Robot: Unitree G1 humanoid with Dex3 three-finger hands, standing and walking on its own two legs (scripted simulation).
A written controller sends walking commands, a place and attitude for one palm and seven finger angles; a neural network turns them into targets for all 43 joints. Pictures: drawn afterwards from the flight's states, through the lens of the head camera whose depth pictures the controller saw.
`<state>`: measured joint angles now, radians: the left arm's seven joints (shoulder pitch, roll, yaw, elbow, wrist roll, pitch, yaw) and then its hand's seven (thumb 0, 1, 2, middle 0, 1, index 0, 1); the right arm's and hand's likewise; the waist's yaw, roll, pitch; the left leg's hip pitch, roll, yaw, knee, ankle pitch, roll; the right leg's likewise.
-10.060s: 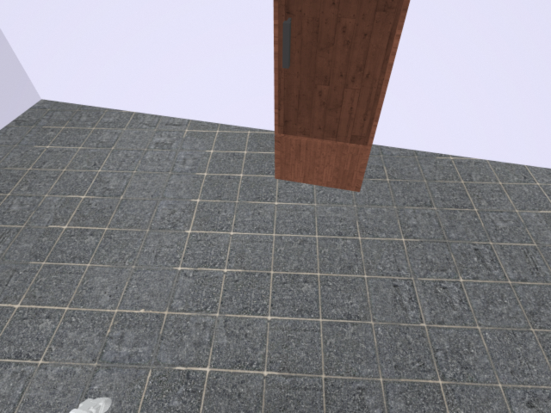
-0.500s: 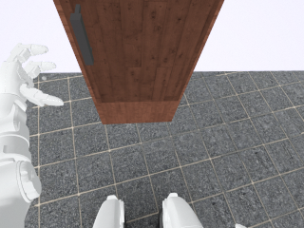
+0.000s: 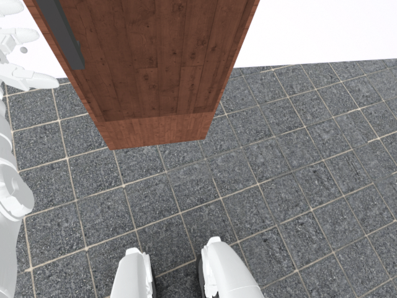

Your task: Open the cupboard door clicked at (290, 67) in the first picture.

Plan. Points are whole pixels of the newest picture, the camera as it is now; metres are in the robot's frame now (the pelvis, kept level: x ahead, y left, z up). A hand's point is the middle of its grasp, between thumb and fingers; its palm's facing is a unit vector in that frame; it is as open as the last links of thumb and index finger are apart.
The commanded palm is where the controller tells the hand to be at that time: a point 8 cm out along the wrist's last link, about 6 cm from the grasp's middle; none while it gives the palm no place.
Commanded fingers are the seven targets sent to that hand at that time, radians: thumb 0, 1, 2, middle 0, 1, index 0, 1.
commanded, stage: move the hooked fingers beside the handle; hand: left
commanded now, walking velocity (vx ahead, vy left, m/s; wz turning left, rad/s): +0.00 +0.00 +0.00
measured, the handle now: (64, 25) +0.62 +0.18 +0.07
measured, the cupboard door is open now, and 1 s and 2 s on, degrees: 0 0 0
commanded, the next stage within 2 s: slide the fingers in behind the handle in 0.88 s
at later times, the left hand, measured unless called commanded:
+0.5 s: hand (19, 44) +0.57 +0.24 +0.07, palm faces +0.05 -1.00 -0.01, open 13.9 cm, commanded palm +0.56 +0.27 +0.07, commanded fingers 0.00 -0.50 0.30 -0.30 -1.20 -0.30 -1.20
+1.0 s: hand (17, 49) +0.57 +0.25 +0.06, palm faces +0.05 -1.00 +0.00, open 13.9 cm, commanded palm +0.56 +0.27 +0.06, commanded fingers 0.00 -0.50 0.30 -0.30 -1.20 -0.30 -1.20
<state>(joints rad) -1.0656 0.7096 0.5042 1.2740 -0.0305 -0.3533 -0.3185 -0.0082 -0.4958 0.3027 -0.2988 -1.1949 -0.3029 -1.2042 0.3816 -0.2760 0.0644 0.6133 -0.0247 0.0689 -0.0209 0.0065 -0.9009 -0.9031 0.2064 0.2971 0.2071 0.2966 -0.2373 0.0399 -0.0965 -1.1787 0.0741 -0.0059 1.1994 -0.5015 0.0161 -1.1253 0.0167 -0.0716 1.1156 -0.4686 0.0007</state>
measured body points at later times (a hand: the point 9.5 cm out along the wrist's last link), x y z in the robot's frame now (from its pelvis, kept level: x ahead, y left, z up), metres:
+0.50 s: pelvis +0.01 +0.01 +0.00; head +0.20 +0.04 +0.41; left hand +0.56 +0.30 +0.08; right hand -0.03 -0.25 -0.09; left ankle +0.02 +0.11 -0.64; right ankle +0.02 -0.13 -0.64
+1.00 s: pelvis +0.01 +0.01 -0.01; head +0.20 +0.05 +0.40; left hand +0.56 +0.30 +0.07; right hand -0.01 -0.25 -0.10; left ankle +0.02 +0.11 -0.64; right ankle +0.02 -0.13 -0.64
